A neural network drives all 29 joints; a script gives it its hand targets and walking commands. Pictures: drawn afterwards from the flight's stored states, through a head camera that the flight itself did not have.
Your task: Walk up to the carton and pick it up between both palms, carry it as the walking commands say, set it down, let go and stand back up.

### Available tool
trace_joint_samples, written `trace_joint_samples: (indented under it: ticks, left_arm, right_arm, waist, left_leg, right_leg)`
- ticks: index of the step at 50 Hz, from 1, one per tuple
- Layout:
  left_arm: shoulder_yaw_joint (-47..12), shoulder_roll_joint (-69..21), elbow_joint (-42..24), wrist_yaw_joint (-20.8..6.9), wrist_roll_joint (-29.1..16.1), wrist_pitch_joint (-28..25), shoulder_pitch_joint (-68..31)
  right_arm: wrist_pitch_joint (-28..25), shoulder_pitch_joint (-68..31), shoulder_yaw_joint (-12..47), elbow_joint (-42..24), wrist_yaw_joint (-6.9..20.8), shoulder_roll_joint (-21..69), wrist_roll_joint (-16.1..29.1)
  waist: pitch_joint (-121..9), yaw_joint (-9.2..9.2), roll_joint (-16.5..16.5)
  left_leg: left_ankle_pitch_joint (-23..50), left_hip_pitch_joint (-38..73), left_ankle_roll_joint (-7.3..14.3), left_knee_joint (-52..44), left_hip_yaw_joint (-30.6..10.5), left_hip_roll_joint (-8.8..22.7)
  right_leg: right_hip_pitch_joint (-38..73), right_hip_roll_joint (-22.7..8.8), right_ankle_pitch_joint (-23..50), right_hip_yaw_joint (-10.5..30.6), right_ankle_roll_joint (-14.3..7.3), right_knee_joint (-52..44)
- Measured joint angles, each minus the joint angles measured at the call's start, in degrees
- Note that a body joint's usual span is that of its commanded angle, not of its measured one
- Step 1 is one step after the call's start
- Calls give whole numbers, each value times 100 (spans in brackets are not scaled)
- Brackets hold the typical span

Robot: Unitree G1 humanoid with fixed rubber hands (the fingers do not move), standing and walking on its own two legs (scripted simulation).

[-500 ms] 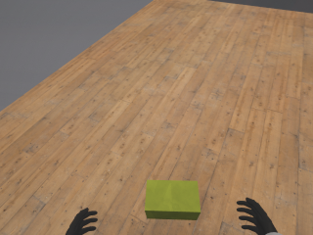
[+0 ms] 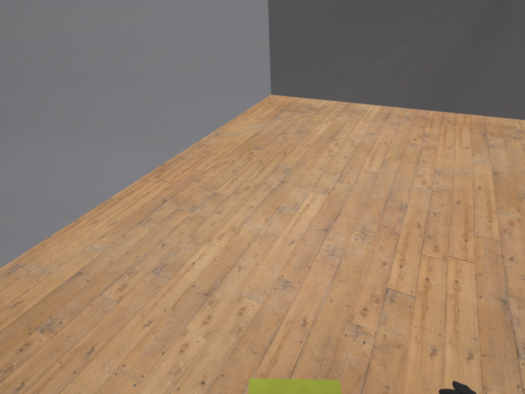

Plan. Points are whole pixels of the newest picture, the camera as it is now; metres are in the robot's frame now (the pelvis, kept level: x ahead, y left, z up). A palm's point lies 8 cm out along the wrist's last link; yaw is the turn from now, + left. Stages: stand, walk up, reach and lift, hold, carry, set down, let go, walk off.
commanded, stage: stand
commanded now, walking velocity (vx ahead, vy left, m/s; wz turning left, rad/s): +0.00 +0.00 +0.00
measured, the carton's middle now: out of the picture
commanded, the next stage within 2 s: none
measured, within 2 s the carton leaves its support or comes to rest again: neither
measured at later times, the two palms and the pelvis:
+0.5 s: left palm out of the picture -0.01 +0.27 -0.10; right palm out of the picture -0.01 -0.28 -0.10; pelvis -0.07 +0.00 +0.01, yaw +0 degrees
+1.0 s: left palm out of the picture -0.07 +0.27 -0.11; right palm out of the picture -0.06 -0.30 -0.11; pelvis -0.11 -0.01 +0.00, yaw +0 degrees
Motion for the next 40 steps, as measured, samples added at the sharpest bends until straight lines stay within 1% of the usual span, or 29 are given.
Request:
trace_joint_samples:
  ticks: [9,23,35,40]
  left_arm:
    - [33,71,408,55,-19,-153,52]
    - [-186,73,1121,31,-62,-234,138]
    - [-176,145,1425,-11,-63,-156,339]
    - [-148,175,1442,-36,-42,-139,353]
  right_arm:
    - [-162,128,53,498,-87,-14,5]
    - [-222,146,208,1208,-71,47,35]
    - [-129,197,198,1412,-58,-131,30]
    - [-107,218,181,1433,-53,-163,25]
  waist:
    - [-79,16,24]
    - [447,12,-42]
    - [503,14,-23]
    - [521,13,12]
  left_leg:
    - [197,-12,-2,-118,12,-19]
    - [773,-190,-26,-424,46,-30]
    - [956,-489,-68,-304,66,-10]
    - [1014,-642,-99,-284,34,19]
  right_leg:
    - [-29,-29,172,7,5,-76]
    - [-233,-55,730,42,17,-335]
    - [-538,-28,907,77,3,-207]
    - [-691,12,746,70,-39,-139]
